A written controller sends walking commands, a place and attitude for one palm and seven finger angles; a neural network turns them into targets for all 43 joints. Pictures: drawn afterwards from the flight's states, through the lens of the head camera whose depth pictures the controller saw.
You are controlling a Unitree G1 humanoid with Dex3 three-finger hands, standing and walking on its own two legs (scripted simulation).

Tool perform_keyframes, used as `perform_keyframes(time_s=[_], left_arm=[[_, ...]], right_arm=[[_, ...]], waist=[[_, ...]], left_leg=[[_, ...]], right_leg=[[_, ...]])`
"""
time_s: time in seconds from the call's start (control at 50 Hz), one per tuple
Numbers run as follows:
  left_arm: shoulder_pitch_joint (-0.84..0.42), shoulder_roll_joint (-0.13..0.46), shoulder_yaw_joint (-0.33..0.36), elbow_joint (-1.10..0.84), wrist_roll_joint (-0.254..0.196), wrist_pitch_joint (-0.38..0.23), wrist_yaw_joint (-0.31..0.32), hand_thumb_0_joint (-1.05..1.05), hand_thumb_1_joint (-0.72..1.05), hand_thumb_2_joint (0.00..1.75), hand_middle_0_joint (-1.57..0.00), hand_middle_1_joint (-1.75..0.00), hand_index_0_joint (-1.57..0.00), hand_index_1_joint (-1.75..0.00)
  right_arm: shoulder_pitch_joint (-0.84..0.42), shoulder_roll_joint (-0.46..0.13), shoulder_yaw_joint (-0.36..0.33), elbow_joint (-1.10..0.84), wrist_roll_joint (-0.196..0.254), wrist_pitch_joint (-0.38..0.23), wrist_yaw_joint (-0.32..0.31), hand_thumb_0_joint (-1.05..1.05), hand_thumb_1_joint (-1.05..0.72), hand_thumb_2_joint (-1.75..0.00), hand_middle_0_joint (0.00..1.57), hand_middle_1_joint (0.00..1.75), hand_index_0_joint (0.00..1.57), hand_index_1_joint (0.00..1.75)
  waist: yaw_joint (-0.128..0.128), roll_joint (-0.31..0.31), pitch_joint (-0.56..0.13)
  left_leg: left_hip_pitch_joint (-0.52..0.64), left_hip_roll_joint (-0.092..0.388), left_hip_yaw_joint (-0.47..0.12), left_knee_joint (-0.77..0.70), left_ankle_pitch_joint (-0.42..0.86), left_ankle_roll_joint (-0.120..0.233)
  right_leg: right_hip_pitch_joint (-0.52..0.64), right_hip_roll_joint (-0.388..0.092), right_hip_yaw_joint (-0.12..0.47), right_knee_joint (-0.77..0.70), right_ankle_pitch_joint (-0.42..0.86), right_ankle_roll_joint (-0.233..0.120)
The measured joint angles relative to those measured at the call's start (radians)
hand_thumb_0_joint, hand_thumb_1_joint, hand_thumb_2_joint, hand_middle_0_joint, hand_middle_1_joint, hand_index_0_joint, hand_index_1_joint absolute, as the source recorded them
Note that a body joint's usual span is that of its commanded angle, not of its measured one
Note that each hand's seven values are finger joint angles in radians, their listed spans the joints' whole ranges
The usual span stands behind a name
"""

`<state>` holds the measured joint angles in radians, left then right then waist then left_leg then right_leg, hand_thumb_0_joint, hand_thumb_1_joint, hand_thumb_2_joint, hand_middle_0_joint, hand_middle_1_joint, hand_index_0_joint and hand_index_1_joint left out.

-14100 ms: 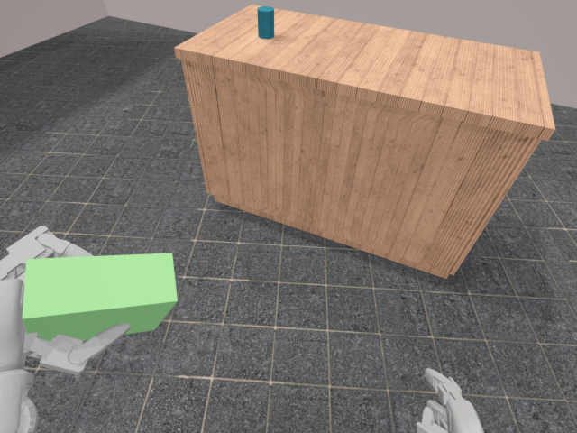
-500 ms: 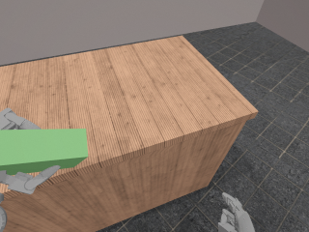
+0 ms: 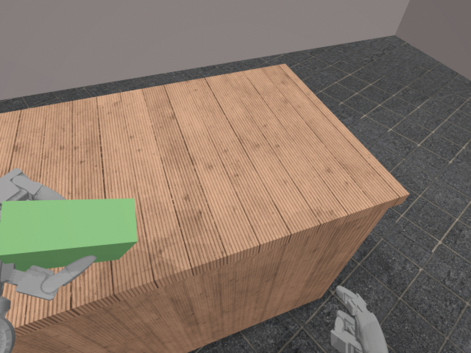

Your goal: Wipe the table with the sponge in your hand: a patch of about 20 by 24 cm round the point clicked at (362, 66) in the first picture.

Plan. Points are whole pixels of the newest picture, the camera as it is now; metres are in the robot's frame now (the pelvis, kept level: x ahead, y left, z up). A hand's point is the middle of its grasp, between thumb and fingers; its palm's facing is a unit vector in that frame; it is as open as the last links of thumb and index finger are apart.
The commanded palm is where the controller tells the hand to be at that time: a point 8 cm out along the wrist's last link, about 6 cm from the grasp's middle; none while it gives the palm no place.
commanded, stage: come to a stop and stand still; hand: left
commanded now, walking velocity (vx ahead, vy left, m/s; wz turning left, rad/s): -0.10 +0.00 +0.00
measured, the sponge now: (91, 234) +0.23 +0.20 +0.16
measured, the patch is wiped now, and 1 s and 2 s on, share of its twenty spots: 0.00 0.00 0.00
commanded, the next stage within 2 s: look again from close up in 1.40 s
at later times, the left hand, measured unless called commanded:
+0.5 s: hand (35, 268) +0.18 +0.25 +0.15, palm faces +0.20 -0.87 -0.45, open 9.7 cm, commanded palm +0.13 +0.31 +0.18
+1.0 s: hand out of the picture +0.20 +0.31 +0.16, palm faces +0.36 -0.85 -0.39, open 9.7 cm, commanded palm +0.14 +0.34 +0.18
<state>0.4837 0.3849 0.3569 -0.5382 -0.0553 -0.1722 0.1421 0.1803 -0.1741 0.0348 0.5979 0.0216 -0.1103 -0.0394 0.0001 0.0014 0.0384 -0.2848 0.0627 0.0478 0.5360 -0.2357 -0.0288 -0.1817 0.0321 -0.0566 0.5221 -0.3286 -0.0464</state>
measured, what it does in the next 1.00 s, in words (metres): shifts its weight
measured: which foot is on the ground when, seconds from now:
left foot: down 0.00-1.00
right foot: down 0.00-1.00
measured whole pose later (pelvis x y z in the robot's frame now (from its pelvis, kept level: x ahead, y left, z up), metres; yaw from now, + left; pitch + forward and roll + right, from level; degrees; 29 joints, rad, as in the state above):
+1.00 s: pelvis -0.03 +0.06 +0.01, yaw -1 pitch -2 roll -2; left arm 0.39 0.36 0.34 -0.43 -0.01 -0.19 0.10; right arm 0.18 -0.18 0.04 0.56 0.02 -0.16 -0.01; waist 0.03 -0.01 0.07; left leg -0.27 0.02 0.11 0.46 -0.17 0.06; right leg -0.16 -0.02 -0.01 0.40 -0.22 0.03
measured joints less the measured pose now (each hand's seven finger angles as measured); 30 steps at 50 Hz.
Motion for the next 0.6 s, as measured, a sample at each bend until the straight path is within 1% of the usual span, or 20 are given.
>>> perform_keyframes(time_s=[0.1, 0.18, 0.2, 0.22, 0.24, 0.26, 0.28, 0.3, 0.32, 0.34, 0.36, 0.4, 0.44, 0.46, 0.48, 0.52, 0.6], left_arm=[[-0.002, -0.005, -0.015, 0.035, -0.006, 0.029, -0.002, 0.00, -0.46, 1.01, -0.81, -1.33, -0.78, -1.35], [-0.011, -0.016, -0.031, 0.057, -0.009, 0.060, 0.000, 0.00, -0.46, 1.01, -0.81, -1.33, -0.78, -1.35], [-0.064, 0.009, -0.027, 0.075, 0.025, 0.063, -0.027, 0.00, -0.46, 1.01, -0.81, -1.33, -0.78, -1.35], [-0.150, 0.053, -0.012, 0.116, 0.042, 0.048, -0.049, 0.00, -0.46, 1.01, -0.81, -1.33, -0.78, -1.35], [-0.234, 0.086, 0.010, 0.164, 0.045, 0.032, -0.056, 0.00, -0.46, 1.01, -0.81, -1.33, -0.78, -1.35], [-0.298, 0.101, 0.038, 0.202, 0.040, 0.023, -0.054, 0.00, -0.46, 1.01, -0.81, -1.33, -0.78, -1.35], [-0.335, 0.102, 0.066, 0.224, 0.032, 0.021, -0.047, 0.00, -0.46, 1.01, -0.81, -1.33, -0.78, -1.35], [-0.343, 0.092, 0.090, 0.226, 0.023, 0.023, -0.039, 0.00, -0.46, 1.01, -0.81, -1.33, -0.78, -1.35], [-0.325, 0.075, 0.101, 0.210, 0.015, 0.025, -0.032, 0.00, -0.46, 1.01, -0.81, -1.33, -0.78, -1.35], [-0.289, 0.053, 0.100, 0.183, 0.009, 0.025, -0.029, 0.00, -0.46, 1.01, -0.81, -1.33, -0.78, -1.35], [-0.241, 0.029, 0.084, 0.149, 0.007, 0.025, -0.032, 0.00, -0.46, 1.01, -0.81, -1.33, -0.78, -1.35], [-0.134, -0.007, 0.032, 0.086, 0.008, 0.015, -0.048, 0.00, -0.46, 1.01, -0.81, -1.33, -0.78, -1.35], [-0.038, -0.013, -0.014, 0.047, 0.010, 0.003, -0.068, 0.00, -0.46, 1.01, -0.81, -1.33, -0.78, -1.35], [-0.004, -0.008, -0.029, 0.039, 0.009, -0.002, -0.076, 0.00, -0.46, 1.01, -0.81, -1.33, -0.78, -1.35], [0.018, -0.002, -0.038, 0.039, 0.009, -0.007, -0.081, 0.00, -0.46, 1.01, -0.81, -1.33, -0.78, -1.35], [0.028, 0.011, -0.037, 0.054, 0.012, -0.009, -0.080, 0.00, -0.46, 1.01, -0.81, -1.33, -0.78, -1.35], [-0.044, 0.023, 0.007, 0.111, 0.028, -0.010, -0.059, 0.00, -0.46, 1.01, -0.81, -1.33, -0.78, -1.35]], right_arm=[[-0.020, -0.011, 0.003, -0.009, -0.001, 0.019, -0.016, 0.02, -0.90, -0.90, 0.20, 0.30, 0.20, 0.30], [-0.031, -0.025, -0.003, -0.016, -0.001, 0.030, -0.027, 0.02, -0.90, -0.90, 0.20, 0.30, 0.20, 0.30], [-0.016, -0.027, -0.021, -0.025, -0.012, 0.016, -0.028, 0.02, -0.90, -0.90, 0.20, 0.30, 0.20, 0.30], [-0.009, -0.031, -0.034, -0.026, -0.009, 0.003, -0.027, 0.02, -0.90, -0.90, 0.20, 0.30, 0.20, 0.30], [-0.015, -0.039, -0.042, -0.022, -0.006, -0.001, -0.017, 0.02, -0.90, -0.90, 0.20, 0.30, 0.20, 0.30], [-0.028, -0.049, -0.045, -0.018, -0.002, 0.000, -0.003, 0.02, -0.90, -0.90, 0.20, 0.30, 0.20, 0.30], [-0.043, -0.057, -0.049, -0.018, 0.003, 0.002, 0.012, 0.02, -0.90, -0.90, 0.20, 0.30, 0.20, 0.30], [-0.054, -0.063, -0.052, -0.025, 0.008, 0.005, 0.028, 0.02, -0.90, -0.90, 0.20, 0.30, 0.20, 0.30], [-0.059, -0.068, -0.057, -0.036, 0.013, 0.006, 0.042, 0.02, -0.90, -0.90, 0.20, 0.30, 0.20, 0.30], [-0.059, -0.071, -0.061, -0.050, 0.016, 0.006, 0.053, 0.02, -0.90, -0.90, 0.20, 0.30, 0.20, 0.30], [-0.054, -0.073, -0.064, -0.064, 0.018, 0.005, 0.060, 0.02, -0.90, -0.90, 0.20, 0.30, 0.20, 0.30], [-0.034, -0.074, -0.064, -0.083, 0.018, 0.002, 0.059, 0.02, -0.90, -0.90, 0.20, 0.30, 0.20, 0.30], [-0.008, -0.065, -0.058, -0.087, 0.015, 0.005, 0.045, 0.02, -0.90, -0.90, 0.20, 0.30, 0.20, 0.30], [0.007, -0.060, -0.055, -0.086, 0.013, 0.007, 0.036, 0.02, -0.90, -0.90, 0.20, 0.30, 0.20, 0.30], [0.023, -0.054, -0.053, -0.083, 0.011, 0.007, 0.026, 0.02, -0.90, -0.90, 0.20, 0.30, 0.20, 0.30], [0.052, -0.047, -0.047, -0.070, 0.007, 0.005, 0.010, 0.02, -0.90, -0.90, 0.20, 0.30, 0.20, 0.30], [0.089, -0.039, -0.033, -0.037, 0.005, -0.012, 0.001, 0.02, -0.90, -0.90, 0.20, 0.30, 0.20, 0.30]], waist=[[0.016, 0.011, -0.006], [0.022, 0.014, -0.007], [0.043, 0.015, 0.000], [0.068, 0.011, 0.017], [0.086, 0.008, 0.037], [0.093, 0.006, 0.057], [0.091, 0.005, 0.073], [0.082, 0.006, 0.085], [0.070, 0.009, 0.089], [0.054, 0.014, 0.090], [0.038, 0.021, 0.087], [0.008, 0.032, 0.077], [-0.012, 0.027, 0.064], [-0.017, 0.022, 0.059], [-0.018, 0.016, 0.056], [-0.011, 0.006, 0.053], [0.013, 0.002, 0.057]], left_leg=[[0.021, 0.002, 0.008, -0.047, 0.025, 0.000], [0.026, 0.002, 0.007, -0.067, 0.040, 0.003], [0.010, 0.008, 0.008, -0.050, 0.043, 0.009], [-0.001, 0.011, 0.007, -0.043, 0.066, 0.014], [-0.001, 0.012, 0.010, -0.047, 0.067, 0.012], [0.001, 0.011, 0.018, -0.052, 0.062, 0.012], [0.001, 0.008, 0.028, -0.053, 0.061, 0.013], [0.001, 0.005, 0.040, -0.052, 0.064, 0.017], [0.000, 0.001, 0.053, -0.052, 0.067, 0.023], [-0.002, -0.001, 0.063, -0.048, 0.068, 0.029], [-0.005, -0.003, 0.069, -0.043, 0.066, 0.035], [-0.010, -0.004, 0.072, -0.033, 0.061, 0.043], [-0.012, -0.007, 0.074, -0.030, 0.058, 0.048], [-0.012, -0.010, 0.074, -0.030, 0.058, 0.050], [-0.011, -0.012, 0.073, -0.032, 0.059, 0.053], [-0.006, -0.017, 0.071, -0.037, 0.063, 0.058], [-0.002, -0.030, 0.060, -0.047, 0.073, 0.070]], right_leg=[[0.019, 0.003, 0.007, -0.049, 0.028, 0.005], [0.027, 0.005, 0.007, -0.076, 0.048, 0.006], [0.026, 0.009, 0.002, -0.086, 0.055, 0.008], [0.021, 0.012, -0.002, -0.086, 0.063, 0.006], [0.010, 0.012, -0.001, -0.074, 0.067, 0.003], [-0.004, 0.010, 0.005, -0.055, 0.066, 0.003], [-0.016, 0.005, 0.015, -0.037, 0.065, 0.007], [-0.026, 0.000, 0.026, -0.024, 0.065, 0.013], [-0.036, -0.005, 0.038, -0.011, 0.065, 0.020], [-0.043, -0.008, 0.047, -0.002, 0.064, 0.026], [-0.046, -0.011, 0.053, 0.000, 0.065, 0.031], [-0.044, -0.012, 0.057, -0.008, 0.070, 0.037], [-0.042, -0.015, 0.059, -0.015, 0.075, 0.041], [-0.040, -0.018, 0.058, -0.017, 0.076, 0.043], [-0.037, -0.020, 0.058, -0.020, 0.078, 0.045], [-0.029, -0.025, 0.055, -0.029, 0.083, 0.049], [-0.016, -0.036, 0.043, -0.045, 0.092, 0.054]])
